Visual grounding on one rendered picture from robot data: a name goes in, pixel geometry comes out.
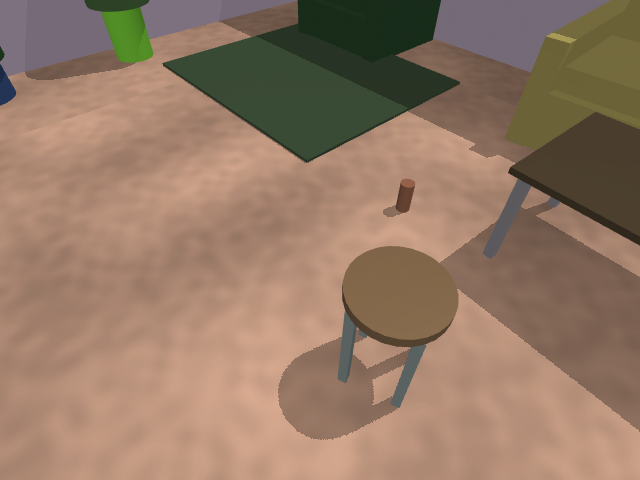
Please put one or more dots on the stool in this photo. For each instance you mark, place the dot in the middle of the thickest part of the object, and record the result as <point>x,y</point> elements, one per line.
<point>398,296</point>

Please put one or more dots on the potted plant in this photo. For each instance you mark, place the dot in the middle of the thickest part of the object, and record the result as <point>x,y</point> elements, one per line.
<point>7,91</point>
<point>126,28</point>

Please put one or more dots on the sofa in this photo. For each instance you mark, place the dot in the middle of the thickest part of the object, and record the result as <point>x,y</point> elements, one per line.
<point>590,65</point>

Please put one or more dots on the coffee table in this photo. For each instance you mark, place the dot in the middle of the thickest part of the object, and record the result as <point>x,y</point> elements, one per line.
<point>593,167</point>

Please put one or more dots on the armchair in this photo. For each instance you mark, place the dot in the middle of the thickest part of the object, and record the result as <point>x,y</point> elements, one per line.
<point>372,29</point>

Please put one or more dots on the can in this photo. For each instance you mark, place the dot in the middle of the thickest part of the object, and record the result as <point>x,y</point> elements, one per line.
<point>405,195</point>

